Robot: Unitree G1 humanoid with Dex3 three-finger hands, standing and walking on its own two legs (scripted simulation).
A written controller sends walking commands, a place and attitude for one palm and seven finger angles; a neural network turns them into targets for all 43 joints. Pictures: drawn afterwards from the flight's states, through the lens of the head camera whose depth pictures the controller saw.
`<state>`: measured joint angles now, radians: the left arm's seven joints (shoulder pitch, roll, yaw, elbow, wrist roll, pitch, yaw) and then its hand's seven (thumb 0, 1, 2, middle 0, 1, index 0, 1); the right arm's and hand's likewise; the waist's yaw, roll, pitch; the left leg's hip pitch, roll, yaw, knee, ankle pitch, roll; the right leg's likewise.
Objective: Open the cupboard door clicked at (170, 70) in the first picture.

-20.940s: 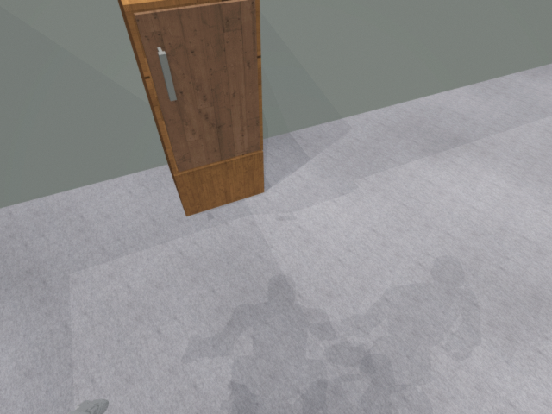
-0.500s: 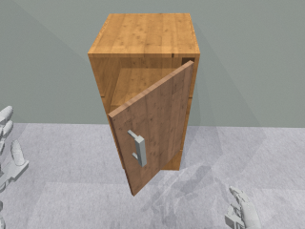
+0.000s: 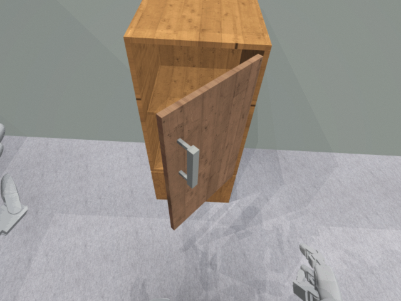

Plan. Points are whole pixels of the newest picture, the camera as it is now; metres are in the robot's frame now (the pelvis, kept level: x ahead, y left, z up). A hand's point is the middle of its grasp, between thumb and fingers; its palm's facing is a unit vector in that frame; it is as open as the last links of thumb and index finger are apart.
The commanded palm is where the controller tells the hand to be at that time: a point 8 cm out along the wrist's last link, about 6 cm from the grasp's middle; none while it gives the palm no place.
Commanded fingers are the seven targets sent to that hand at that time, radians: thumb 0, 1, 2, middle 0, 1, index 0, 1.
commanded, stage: step back with the hand held close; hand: left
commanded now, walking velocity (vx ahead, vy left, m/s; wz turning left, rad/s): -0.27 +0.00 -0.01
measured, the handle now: (187, 163) +0.44 +0.07 -0.03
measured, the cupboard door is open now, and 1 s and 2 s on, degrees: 48 48 48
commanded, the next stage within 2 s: stop stepping back and stand still in 0.72 s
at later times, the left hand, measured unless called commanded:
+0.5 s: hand out of the picture +0.15 +0.27 +0.16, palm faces +0.37 -0.80 -0.47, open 7.4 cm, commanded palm +0.08 +0.31 +0.19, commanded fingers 0.00 0.90 0.90 -0.20 -0.30 -0.20 -0.30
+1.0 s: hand out of the picture +0.09 +0.30 +0.17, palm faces +0.37 -0.85 -0.37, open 7.4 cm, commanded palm +0.01 +0.34 +0.19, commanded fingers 0.00 0.90 0.90 -0.20 -0.30 -0.20 -0.30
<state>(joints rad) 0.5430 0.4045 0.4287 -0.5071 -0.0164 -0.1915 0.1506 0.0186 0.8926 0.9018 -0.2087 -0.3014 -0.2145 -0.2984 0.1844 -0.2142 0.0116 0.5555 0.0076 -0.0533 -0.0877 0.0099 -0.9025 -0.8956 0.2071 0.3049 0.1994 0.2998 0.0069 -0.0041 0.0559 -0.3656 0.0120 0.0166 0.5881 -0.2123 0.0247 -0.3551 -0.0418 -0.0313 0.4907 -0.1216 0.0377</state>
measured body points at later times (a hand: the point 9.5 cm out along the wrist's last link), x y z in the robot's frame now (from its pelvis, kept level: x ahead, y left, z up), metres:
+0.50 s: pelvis -0.05 +0.01 +0.00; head -0.02 +0.03 +0.45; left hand +0.12 +0.31 +0.18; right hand +0.14 -0.23 -0.07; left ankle +0.06 +0.10 -0.73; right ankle -0.04 -0.13 -0.73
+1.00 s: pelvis -0.14 +0.04 +0.00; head -0.14 +0.09 +0.45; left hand +0.06 +0.34 +0.19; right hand +0.02 -0.19 -0.06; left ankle -0.02 +0.10 -0.73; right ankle -0.21 -0.10 -0.71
